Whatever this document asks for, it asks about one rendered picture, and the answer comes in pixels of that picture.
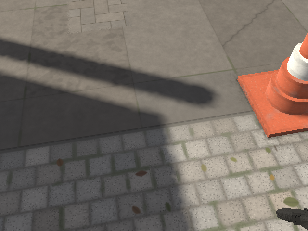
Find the robot right hand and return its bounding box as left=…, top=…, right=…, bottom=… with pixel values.
left=276, top=208, right=308, bottom=230

